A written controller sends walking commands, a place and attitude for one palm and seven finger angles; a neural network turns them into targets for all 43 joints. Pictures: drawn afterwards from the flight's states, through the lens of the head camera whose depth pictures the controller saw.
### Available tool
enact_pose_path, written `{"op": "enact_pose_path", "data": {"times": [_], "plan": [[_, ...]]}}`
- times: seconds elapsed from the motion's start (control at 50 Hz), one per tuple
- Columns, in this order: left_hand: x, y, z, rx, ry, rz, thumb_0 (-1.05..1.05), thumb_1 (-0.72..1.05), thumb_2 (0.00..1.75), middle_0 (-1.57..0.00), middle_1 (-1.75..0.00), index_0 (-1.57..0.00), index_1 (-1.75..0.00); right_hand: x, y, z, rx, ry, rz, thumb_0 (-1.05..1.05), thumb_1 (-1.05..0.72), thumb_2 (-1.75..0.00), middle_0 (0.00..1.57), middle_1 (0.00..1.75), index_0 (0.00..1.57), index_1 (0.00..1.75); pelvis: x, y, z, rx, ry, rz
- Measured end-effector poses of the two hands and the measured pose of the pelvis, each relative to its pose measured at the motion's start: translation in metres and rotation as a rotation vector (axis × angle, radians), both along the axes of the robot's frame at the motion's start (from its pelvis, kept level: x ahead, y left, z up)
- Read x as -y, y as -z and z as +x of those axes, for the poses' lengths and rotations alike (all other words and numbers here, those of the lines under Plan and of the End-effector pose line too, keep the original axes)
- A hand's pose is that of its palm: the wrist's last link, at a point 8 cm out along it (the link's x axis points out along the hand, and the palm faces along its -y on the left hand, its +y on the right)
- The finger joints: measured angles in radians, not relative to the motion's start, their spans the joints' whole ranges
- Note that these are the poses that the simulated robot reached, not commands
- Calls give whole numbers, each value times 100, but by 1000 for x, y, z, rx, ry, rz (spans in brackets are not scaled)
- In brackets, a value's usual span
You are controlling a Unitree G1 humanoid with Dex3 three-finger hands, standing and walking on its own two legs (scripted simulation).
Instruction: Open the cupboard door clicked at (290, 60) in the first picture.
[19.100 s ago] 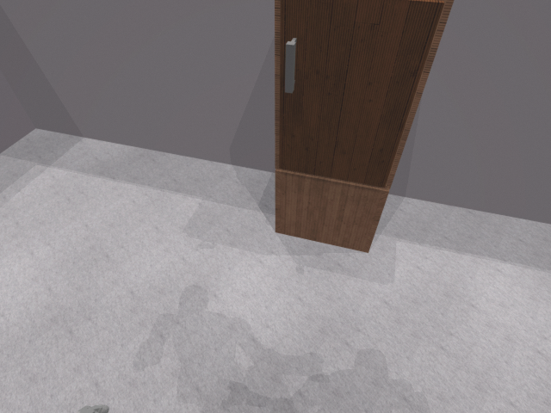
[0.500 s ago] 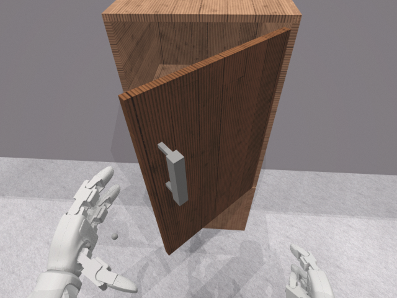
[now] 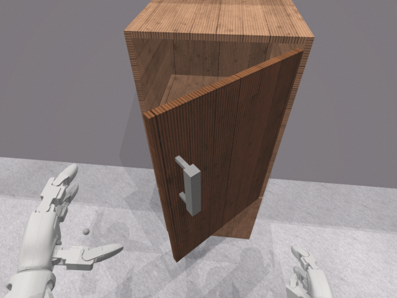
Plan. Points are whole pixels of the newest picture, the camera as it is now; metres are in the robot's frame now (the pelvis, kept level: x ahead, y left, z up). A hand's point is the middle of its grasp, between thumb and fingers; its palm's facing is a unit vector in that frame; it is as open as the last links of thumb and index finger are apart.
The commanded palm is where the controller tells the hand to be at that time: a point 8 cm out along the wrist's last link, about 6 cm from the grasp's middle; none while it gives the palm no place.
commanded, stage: draw the hand back to the body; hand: left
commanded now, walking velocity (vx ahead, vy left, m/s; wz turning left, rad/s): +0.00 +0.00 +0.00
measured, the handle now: (187, 185) +0.32 +0.07 +0.07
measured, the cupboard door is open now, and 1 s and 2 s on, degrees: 44 44 44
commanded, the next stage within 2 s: step back with the hand held close in 0.80 s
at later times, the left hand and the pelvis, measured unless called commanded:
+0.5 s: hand (50, 201) +0.21 +0.26 +0.16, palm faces +0.46 -0.81 -0.38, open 8.3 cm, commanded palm +0.16 +0.29 +0.18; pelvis +0.01 -0.01 +0.01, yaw -1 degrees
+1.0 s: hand (56, 201) +0.20 +0.24 +0.17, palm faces +0.44 -0.81 -0.40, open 7.4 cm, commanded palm +0.15 +0.28 +0.18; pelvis +0.00 -0.02 +0.01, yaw -2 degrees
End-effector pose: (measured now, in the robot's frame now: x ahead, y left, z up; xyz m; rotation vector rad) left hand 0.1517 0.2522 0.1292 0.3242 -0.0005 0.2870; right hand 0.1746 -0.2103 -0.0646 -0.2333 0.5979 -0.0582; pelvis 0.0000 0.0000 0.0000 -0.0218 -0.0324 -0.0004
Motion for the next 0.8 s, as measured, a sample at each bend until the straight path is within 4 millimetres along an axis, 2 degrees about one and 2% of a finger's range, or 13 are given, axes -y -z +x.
{"op": "enact_pose_path", "data": {"times": [0.22, 0.48, 0.62, 0.8], "plan": [[-21, -28, 10, 66, -64, 78, 0, 25, 62, -18, -31, -18, -30, 0, -1, 5, -39, 2, 7, 1, -90, -90, 20, 30, 21, 30, -3, -9, 8, 30, 12, 9], [-42, -47, 12, 126, -153, 128, 1, 69, 81, -20, -31, -20, -30, 15, -1, 9, -65, 24, -1, 1, -90, -90, 20, 30, 21, 30, 5, -11, 10, 42, 18, 10], [-34, -42, 13, 115, -145, 104, 2, 84, 87, -20, -31, -21, -30, 23, 0, 7, -72, 35, -4, 1, -90, -90, 20, 30, 21, 30, 9, -12, 9, 44, 19, 12], [-26, -46, 12, 120, -127, 119, 2, 88, 89, -21, -31, -21, -30, 28, 1, 4, -67, 44, 3, 1, -90, -90, 20, 30, 21, 30, 14, -12, 8, 49, 22, 12]]}}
